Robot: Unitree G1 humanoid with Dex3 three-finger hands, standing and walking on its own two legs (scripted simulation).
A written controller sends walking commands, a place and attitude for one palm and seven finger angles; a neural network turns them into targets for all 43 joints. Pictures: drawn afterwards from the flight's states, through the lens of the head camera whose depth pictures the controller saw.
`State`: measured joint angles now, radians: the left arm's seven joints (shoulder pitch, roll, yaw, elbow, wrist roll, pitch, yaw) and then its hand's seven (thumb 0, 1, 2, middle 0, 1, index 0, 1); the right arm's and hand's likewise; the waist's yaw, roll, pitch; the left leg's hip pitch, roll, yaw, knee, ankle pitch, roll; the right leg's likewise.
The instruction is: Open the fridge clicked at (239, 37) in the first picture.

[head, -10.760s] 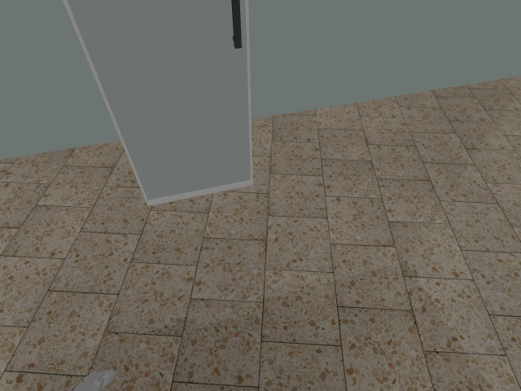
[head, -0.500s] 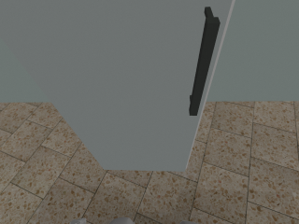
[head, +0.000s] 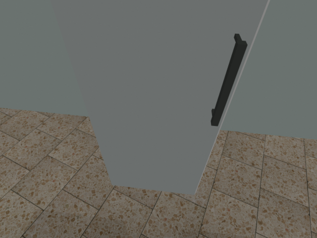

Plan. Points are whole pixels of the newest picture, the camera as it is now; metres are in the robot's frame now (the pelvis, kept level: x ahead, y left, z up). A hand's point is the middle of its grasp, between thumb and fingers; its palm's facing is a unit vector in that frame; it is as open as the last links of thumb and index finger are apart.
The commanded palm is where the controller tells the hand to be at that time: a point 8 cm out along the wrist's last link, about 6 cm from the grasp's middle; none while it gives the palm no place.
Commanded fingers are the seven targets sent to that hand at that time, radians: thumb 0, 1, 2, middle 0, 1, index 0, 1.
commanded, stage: come to a stop and stand still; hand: right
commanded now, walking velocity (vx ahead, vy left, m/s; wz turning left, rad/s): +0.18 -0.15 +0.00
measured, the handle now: (224, 85) +0.50 -0.15 +0.15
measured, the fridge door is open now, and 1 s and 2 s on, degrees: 0 0 0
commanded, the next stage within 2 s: look again from close up in 0.72 s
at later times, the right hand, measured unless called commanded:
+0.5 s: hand out of the picture -0.04 -0.20 -0.19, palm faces +0.07 +0.99 -0.12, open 7.4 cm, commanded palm none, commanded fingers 0.00 -0.90 -0.90 0.20 0.30 0.20 0.30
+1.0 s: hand out of the picture +0.06 -0.25 -0.18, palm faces -0.01 +0.97 -0.25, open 7.3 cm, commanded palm none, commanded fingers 0.00 -0.90 -0.90 0.20 0.30 0.20 0.30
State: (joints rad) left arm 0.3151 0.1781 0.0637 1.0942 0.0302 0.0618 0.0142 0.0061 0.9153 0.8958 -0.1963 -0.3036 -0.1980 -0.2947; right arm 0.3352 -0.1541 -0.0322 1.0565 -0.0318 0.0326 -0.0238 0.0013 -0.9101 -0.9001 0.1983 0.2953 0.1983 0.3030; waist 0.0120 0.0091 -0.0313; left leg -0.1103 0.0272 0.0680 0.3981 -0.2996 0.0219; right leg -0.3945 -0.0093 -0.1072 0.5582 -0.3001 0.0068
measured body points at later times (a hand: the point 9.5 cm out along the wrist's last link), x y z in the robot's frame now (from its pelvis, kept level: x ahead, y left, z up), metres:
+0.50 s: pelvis +0.03 -0.05 -0.01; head +0.04 -0.07 +0.44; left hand +0.07 +0.18 -0.15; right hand -0.04 -0.25 -0.18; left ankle -0.02 +0.09 -0.74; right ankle +0.03 -0.15 -0.74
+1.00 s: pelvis +0.02 -0.07 -0.01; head +0.04 -0.06 +0.44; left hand +0.03 +0.16 -0.17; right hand +0.06 -0.30 -0.16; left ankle -0.02 +0.08 -0.74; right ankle +0.03 -0.15 -0.74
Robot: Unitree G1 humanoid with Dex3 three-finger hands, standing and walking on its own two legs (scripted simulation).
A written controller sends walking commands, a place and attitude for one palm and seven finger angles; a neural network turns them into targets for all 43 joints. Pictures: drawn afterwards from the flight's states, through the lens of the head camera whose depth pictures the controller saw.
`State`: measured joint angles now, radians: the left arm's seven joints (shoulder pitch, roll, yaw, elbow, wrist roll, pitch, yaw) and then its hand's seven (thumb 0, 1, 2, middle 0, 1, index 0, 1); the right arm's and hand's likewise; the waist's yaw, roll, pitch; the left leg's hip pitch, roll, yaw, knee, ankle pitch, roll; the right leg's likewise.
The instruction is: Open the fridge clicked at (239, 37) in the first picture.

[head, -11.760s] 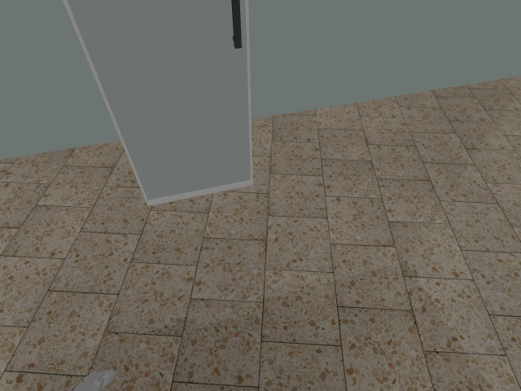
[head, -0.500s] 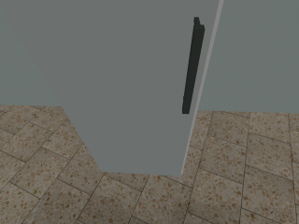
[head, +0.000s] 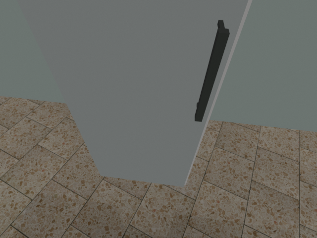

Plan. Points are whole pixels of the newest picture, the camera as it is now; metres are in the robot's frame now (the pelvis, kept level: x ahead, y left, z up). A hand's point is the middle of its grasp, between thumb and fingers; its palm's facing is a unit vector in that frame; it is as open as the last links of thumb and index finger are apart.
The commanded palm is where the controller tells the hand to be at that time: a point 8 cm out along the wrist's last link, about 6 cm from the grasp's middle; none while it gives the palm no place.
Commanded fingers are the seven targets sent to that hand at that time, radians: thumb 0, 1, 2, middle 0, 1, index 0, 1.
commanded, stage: look again from close up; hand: right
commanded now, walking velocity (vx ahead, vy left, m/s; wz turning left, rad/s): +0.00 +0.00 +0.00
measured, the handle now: (207, 78) +0.48 -0.08 +0.16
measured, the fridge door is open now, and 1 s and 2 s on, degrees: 0 0 0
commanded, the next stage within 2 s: raise the hand to about handle height in 1.28 s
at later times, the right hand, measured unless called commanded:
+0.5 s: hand out of the picture -0.06 -0.14 -0.17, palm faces +0.02 +0.99 -0.16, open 7.4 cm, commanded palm none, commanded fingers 0.00 -0.90 -0.90 0.20 0.30 0.20 0.30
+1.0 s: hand out of the picture -0.05 -0.15 -0.17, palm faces +0.02 +0.99 -0.17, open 7.4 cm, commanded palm none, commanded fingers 0.00 -0.90 -0.90 0.20 0.30 0.20 0.30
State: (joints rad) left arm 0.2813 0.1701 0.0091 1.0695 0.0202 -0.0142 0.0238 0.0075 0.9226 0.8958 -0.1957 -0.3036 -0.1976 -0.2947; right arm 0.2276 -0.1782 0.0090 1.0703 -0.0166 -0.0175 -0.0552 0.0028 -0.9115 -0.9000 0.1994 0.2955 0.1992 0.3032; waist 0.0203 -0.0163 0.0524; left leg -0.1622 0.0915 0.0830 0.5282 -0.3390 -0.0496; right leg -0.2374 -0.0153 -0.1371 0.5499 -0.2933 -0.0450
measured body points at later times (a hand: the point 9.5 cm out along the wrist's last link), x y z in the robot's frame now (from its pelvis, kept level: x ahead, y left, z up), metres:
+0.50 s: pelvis -0.04 +0.02 +0.00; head -0.04 +0.01 +0.45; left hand -0.04 +0.25 -0.15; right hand -0.06 -0.19 -0.16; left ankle -0.04 +0.15 -0.73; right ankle +0.00 -0.09 -0.73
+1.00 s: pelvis -0.04 +0.02 +0.01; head -0.03 +0.01 +0.46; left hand -0.05 +0.23 -0.15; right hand -0.05 -0.20 -0.16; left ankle -0.04 +0.15 -0.73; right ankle +0.00 -0.09 -0.73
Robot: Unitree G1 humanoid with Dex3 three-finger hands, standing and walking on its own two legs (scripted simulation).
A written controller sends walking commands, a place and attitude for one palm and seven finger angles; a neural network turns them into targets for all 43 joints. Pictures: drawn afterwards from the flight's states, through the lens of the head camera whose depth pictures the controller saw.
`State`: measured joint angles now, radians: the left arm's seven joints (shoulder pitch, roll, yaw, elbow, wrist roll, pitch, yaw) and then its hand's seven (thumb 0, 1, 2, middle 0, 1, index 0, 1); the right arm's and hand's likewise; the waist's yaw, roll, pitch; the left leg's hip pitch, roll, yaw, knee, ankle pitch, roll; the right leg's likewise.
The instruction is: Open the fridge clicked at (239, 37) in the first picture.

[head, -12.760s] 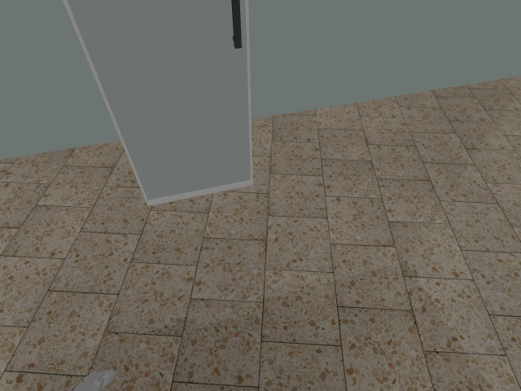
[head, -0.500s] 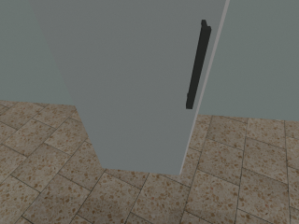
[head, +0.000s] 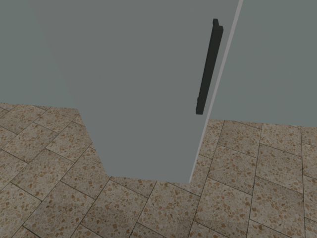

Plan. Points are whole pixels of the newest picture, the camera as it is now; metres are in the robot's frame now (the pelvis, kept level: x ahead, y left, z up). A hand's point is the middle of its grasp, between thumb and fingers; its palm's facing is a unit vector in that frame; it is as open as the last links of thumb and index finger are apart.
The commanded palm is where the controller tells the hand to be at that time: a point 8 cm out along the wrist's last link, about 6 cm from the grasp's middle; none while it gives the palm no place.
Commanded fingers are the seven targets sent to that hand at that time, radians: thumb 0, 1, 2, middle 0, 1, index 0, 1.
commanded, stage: look again from close up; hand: right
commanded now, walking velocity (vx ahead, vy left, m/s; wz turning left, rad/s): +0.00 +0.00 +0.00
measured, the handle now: (206, 73) +0.52 -0.10 +0.16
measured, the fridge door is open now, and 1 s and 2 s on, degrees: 0 0 0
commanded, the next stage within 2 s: raise the hand to about handle height in 0.28 s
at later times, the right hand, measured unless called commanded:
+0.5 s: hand out of the picture +0.10 -0.20 -0.11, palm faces +0.23 +0.94 -0.26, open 7.3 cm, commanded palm +0.11 -0.22 -0.05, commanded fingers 0.00 -0.74 -0.83 0.21 0.41 0.21 0.41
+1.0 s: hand (261, 225) +0.16 -0.20 +0.04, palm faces +0.22 +0.97 -0.10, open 9.8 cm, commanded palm +0.14 -0.25 +0.03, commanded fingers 0.00 -0.15 -0.58 0.25 0.78 0.25 0.78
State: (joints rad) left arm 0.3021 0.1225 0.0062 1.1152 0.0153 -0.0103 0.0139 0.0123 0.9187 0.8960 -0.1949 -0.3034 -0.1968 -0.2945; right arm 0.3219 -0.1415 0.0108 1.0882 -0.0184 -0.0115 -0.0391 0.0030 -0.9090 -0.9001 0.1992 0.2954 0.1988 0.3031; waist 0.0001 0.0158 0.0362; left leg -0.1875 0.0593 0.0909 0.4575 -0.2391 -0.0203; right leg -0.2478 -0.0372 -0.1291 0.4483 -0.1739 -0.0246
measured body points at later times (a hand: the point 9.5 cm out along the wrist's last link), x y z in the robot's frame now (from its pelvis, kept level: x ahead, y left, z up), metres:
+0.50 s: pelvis +0.01 +0.00 -0.01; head +0.00 +0.00 +0.44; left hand +0.04 +0.24 -0.14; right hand +0.09 -0.25 -0.09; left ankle +0.00 +0.13 -0.74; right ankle +0.05 -0.10 -0.74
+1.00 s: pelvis +0.01 +0.04 -0.06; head +0.04 +0.03 +0.39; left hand +0.25 +0.24 -0.11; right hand +0.14 -0.25 +0.04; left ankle +0.00 +0.13 -0.74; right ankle +0.05 -0.10 -0.74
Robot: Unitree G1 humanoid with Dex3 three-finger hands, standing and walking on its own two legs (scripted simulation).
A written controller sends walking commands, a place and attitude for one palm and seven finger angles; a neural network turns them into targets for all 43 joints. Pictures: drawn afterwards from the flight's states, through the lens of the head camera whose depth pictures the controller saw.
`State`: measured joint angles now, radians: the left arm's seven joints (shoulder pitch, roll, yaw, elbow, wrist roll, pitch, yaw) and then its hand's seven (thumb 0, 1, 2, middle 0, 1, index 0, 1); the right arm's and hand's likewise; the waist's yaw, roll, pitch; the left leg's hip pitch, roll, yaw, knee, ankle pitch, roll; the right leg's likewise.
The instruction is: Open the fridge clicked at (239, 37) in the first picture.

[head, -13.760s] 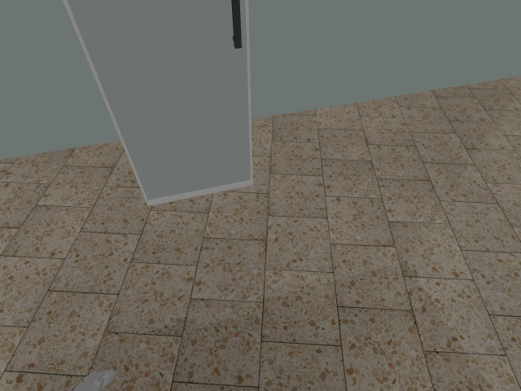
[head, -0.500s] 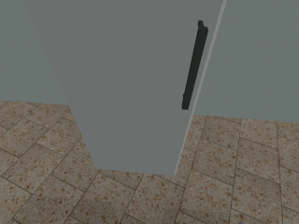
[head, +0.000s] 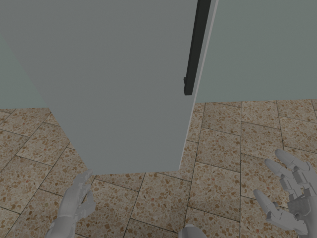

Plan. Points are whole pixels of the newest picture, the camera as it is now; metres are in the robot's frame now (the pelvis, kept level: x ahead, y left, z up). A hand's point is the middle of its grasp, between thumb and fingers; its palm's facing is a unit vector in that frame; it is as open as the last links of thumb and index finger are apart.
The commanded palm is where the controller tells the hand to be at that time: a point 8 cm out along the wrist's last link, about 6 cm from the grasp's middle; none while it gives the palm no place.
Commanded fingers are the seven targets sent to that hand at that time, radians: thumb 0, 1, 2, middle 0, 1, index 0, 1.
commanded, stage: raise the hand to about handle height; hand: right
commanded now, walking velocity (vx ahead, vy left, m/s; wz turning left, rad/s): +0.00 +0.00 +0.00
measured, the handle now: (193, 46) +0.53 -0.09 +0.21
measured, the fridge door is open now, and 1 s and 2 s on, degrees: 0 0 0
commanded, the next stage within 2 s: move the hooked fingers beside the handle in 1.48 s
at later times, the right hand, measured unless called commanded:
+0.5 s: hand (288, 160) +0.25 -0.25 +0.13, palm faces -0.03 +1.00 -0.08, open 12.7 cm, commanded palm +0.22 -0.31 +0.17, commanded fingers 0.00 0.43 -0.33 0.29 1.15 0.29 1.15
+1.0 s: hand out of the picture +0.28 -0.30 +0.25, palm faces +0.08 +0.99 -0.11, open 13.9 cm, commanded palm +0.25 -0.34 +0.24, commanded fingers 0.00 0.50 -0.30 0.30 1.20 0.30 1.20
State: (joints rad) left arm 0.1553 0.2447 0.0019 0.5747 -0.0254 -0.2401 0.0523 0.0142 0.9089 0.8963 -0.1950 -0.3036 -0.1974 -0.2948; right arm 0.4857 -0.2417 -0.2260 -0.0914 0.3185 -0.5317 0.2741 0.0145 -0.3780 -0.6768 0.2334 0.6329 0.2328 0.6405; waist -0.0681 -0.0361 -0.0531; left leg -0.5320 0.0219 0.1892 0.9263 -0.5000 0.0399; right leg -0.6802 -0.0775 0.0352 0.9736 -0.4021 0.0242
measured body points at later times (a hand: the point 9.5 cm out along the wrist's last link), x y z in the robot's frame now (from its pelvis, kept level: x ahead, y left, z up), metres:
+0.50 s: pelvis +0.01 -0.03 +0.04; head +0.02 -0.03 +0.49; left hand +0.18 +0.23 -0.03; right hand +0.24 -0.31 +0.14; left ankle -0.01 +0.09 -0.68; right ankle +0.05 -0.14 -0.68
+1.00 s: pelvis +0.00 -0.02 +0.05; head -0.02 -0.02 +0.50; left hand +0.18 +0.19 -0.01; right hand +0.27 -0.35 +0.26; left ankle -0.01 +0.09 -0.68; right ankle +0.05 -0.14 -0.68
